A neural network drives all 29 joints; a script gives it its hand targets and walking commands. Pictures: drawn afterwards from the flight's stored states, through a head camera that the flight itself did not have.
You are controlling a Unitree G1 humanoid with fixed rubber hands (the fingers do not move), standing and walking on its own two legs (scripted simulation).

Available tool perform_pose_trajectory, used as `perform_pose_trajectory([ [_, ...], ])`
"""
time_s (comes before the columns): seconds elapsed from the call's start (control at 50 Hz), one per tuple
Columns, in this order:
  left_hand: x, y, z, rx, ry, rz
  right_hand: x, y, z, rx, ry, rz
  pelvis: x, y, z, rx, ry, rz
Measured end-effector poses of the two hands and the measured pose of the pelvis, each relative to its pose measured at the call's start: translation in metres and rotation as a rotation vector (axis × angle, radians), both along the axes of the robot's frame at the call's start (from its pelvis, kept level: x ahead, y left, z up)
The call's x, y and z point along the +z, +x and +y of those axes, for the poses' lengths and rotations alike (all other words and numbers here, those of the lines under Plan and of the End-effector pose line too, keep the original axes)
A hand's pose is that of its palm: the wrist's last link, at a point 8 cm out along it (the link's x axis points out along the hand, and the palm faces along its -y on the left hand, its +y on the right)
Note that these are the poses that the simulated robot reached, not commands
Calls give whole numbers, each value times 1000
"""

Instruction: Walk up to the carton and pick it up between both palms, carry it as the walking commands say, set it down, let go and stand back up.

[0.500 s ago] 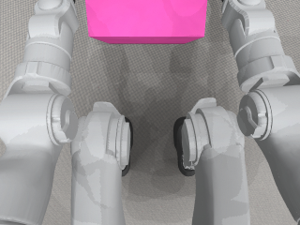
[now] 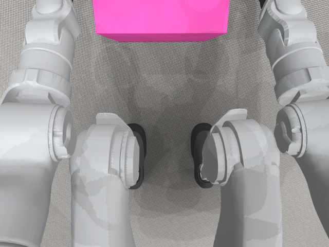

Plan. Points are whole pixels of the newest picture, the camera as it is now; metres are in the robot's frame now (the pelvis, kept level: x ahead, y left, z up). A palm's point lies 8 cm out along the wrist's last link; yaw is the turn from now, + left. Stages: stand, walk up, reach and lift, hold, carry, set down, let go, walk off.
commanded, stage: set down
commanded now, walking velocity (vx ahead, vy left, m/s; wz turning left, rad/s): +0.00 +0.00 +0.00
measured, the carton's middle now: out of the picture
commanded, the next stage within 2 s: let go in 1.58 s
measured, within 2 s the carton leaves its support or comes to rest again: neither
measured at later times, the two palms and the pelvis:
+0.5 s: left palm out of the picture +0.53 +0.19 -0.10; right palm out of the picture +0.54 -0.18 -0.10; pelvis -0.01 +0.00 +0.06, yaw +0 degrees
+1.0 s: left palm out of the picture +0.54 +0.19 +0.05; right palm out of the picture +0.54 -0.19 +0.04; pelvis -0.02 +0.00 +0.18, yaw -1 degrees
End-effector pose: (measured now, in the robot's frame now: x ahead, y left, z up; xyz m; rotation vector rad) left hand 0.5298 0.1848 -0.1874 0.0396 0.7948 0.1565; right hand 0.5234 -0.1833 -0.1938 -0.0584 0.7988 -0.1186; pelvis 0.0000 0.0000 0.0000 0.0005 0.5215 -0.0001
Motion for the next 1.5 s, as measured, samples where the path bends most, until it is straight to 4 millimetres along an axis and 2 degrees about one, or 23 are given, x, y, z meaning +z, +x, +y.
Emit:
perform_pose_trajectory([
  [0.14, 10, 6, 6, 7, 2, -38, 8, 8, -2, -5, -1, -36, -3, -3, 2, -1, 0, -8],
  [0.3, 41, 11, 6, -3, 13, -108, 40, 19, 5, 8, 9, -113, 11, -5, 4, 3, 1, -6],
  [0.5, 88, 0, 1, 9, 5, -89, 98, 16, 3, -1, -23, -104, 59, -9, 4, -3, -4, -2],
  [0.68, 138, 8, 0, 0, 0, -118, 144, 19, -9, -13, -27, -113, 94, -17, 4, -5, -6, 6],
  [0.84, 186, 9, 1, -4, 25, -101, 188, 17, -7, 5, -10, -111, 136, -19, 3, -13, 3, 13],
  [1.2, 291, 14, 8, -2, 23, -110, 297, 25, -11, 25, -20, -104, 232, -14, -5, -14, 10, -3],
  [1.4, 351, 12, 18, -7, 12, -107, 358, 27, -9, 29, -29, -115, 286, -9, -3, -9, 7, -28],
  [1.5, 372, 15, 20, 7, 7, -104, 376, 31, -8, 26, -28, -100, 308, -7, -1, -11, 2, -39],
])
